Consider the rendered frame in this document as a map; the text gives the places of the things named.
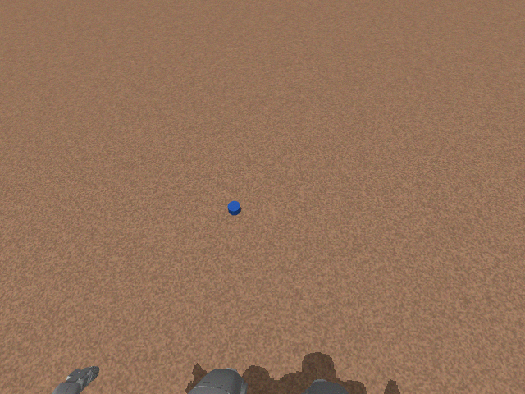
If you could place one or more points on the tin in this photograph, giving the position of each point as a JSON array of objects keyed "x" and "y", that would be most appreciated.
[{"x": 234, "y": 207}]

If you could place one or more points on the left robot hand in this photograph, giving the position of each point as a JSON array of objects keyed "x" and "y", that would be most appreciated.
[{"x": 77, "y": 381}]

